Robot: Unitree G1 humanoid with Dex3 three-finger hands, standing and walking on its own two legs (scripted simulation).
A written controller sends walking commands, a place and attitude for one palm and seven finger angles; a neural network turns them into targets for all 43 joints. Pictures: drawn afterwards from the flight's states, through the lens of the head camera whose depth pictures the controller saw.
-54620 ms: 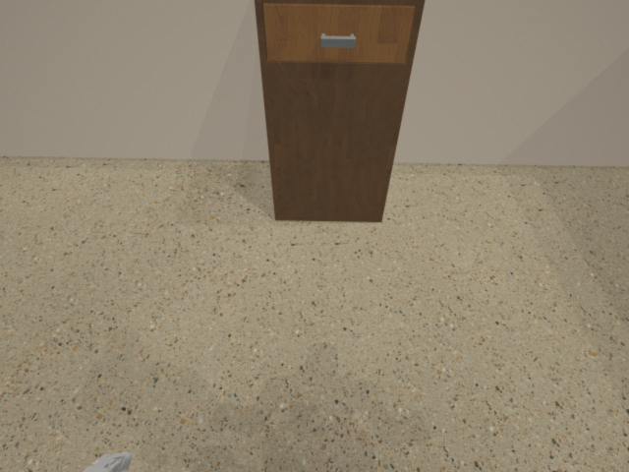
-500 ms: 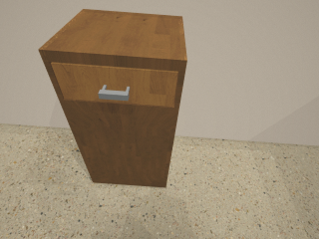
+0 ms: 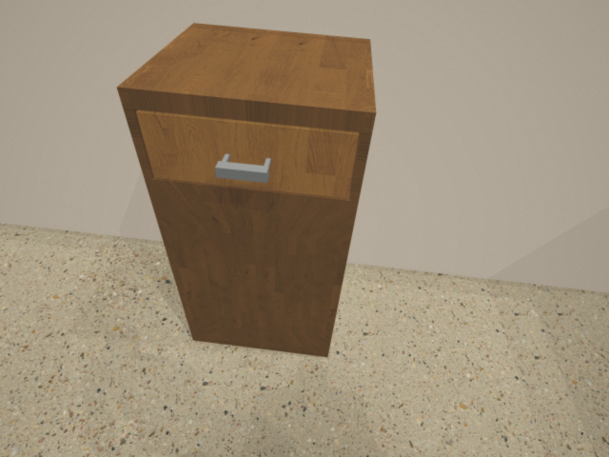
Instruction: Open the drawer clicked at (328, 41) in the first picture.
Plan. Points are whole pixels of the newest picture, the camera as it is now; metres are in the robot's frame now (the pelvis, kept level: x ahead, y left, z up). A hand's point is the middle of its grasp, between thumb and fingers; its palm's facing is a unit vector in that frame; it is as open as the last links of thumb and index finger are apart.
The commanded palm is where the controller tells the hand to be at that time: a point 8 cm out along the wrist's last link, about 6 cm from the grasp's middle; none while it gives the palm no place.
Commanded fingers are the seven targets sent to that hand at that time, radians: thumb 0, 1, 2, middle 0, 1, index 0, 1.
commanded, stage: shuffle to correct the standing spot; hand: left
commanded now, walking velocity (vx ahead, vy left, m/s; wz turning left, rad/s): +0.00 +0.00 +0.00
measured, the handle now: (245, 166) +0.64 +0.17 +0.04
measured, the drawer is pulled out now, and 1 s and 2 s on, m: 0.00 0.00 0.00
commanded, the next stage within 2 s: come to a stop and stand still in 0.82 s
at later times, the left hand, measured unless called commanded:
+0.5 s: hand out of the picture +0.07 +0.17 -0.16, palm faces -0.09 -0.98 -0.17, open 7.4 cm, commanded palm none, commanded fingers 0.00 0.90 0.90 -0.20 -0.30 -0.20 -0.30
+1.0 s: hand out of the picture +0.10 +0.18 -0.19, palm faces +0.02 -0.99 -0.14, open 7.3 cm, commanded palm none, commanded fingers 0.00 0.90 0.90 -0.20 -0.30 -0.20 -0.30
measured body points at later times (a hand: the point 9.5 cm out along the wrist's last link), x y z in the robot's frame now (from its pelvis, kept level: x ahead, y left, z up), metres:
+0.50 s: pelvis -0.01 +0.00 +0.01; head +0.02 +0.00 +0.46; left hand +0.08 +0.22 -0.14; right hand -0.13 -0.18 -0.14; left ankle -0.03 +0.09 -0.73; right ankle +0.00 -0.13 -0.71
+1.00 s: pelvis +0.11 +0.01 -0.01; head +0.13 +0.03 +0.44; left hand +0.10 +0.23 -0.17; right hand +0.18 -0.23 -0.14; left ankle +0.17 +0.10 -0.73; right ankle +0.03 -0.10 -0.67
